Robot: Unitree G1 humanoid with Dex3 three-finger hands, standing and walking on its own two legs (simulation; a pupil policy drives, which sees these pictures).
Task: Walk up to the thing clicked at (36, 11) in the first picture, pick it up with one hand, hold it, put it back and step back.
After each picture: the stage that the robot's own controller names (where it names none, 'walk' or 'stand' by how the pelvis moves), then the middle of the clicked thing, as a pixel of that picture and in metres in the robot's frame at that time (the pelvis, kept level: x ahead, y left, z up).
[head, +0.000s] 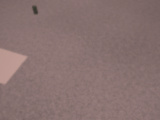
stand; (35, 10) +2.07 +0.72 -0.72
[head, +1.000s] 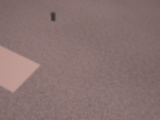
walk; (53, 16) +1.98 +0.37 -0.69
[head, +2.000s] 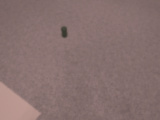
walk; (64, 32) +1.33 +0.21 -0.70
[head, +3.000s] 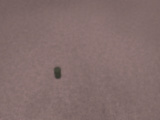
walk; (57, 72) +0.88 +0.21 -0.71
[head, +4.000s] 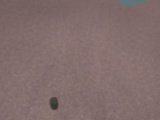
walk; (54, 103) +0.55 +0.20 -0.71
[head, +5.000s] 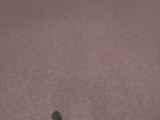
stand; (56, 117) +0.40 +0.20 -0.70
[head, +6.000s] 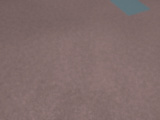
stand; out of the picture +0.37 +0.20 -0.72
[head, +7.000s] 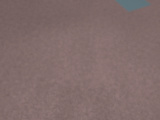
stand; out of the picture +0.36 +0.20 -0.72
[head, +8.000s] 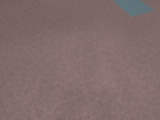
stand; out of the picture +0.37 +0.19 -0.72
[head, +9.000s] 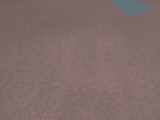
stand; out of the picture +0.37 +0.20 -0.73
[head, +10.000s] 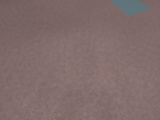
stand; out of the picture +0.36 +0.21 -0.73
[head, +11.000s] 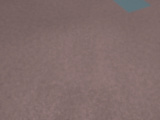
go down; out of the picture +0.36 +0.20 -0.72
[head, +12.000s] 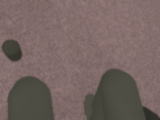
go down; (13, 51) +0.46 +0.22 -0.30
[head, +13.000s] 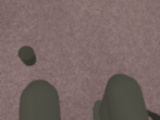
approach; (28, 56) +0.46 +0.21 -0.31
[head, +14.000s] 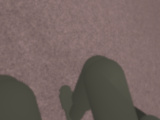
close in; out of the picture +0.45 +0.25 -0.23
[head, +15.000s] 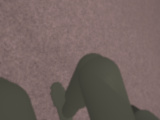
close; out of the picture +0.44 +0.27 -0.23
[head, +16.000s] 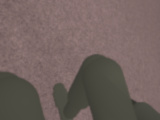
lift; out of the picture +0.41 +0.24 -0.24
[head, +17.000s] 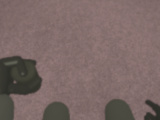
lift; (28, 78) +0.34 +0.19 -0.02
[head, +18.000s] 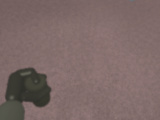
hold; (38, 90) +0.31 +0.17 +0.00
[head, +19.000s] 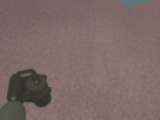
hold; (39, 91) +0.32 +0.17 +0.00
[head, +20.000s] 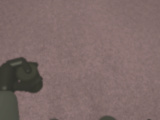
crouch; (31, 78) +0.36 +0.18 -0.06
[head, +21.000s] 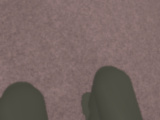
lower; out of the picture +0.50 +0.27 -0.11
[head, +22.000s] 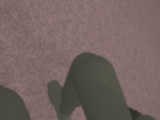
lower; out of the picture +0.45 +0.27 -0.24
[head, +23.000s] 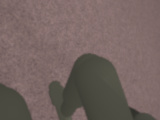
lower; out of the picture +0.45 +0.27 -0.24
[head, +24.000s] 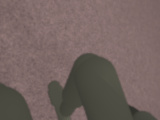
lower; out of the picture +0.45 +0.27 -0.24
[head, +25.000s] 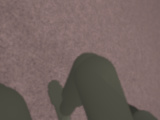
lower; out of the picture +0.45 +0.27 -0.24
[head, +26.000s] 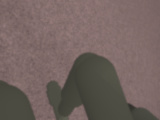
open; out of the picture +0.45 +0.24 -0.24
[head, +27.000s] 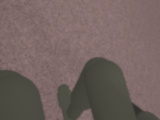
stand; out of the picture +0.45 +0.24 -0.24
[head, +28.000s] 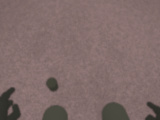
stand; (52, 84) +0.43 +0.17 -0.52
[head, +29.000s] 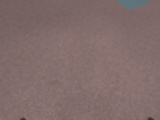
stand; out of the picture +0.39 +0.16 -0.66
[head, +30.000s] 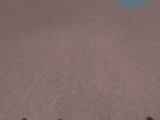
stand; out of the picture +0.40 +0.17 -0.67
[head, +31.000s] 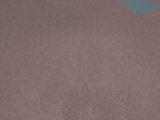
stand; out of the picture +0.40 +0.15 -0.71
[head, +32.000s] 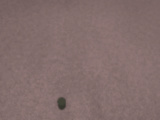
walk; (61, 103) +0.45 +0.11 -0.70
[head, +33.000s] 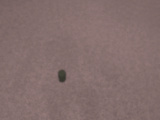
walk; (62, 76) +0.67 +0.15 -0.70
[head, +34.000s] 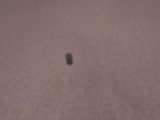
stand; (69, 59) +1.00 +0.23 -0.70
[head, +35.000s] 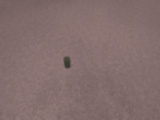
stand; (67, 62) +1.00 +0.18 -0.71
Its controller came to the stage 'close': yes
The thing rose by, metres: 0.71
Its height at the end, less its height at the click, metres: +0.00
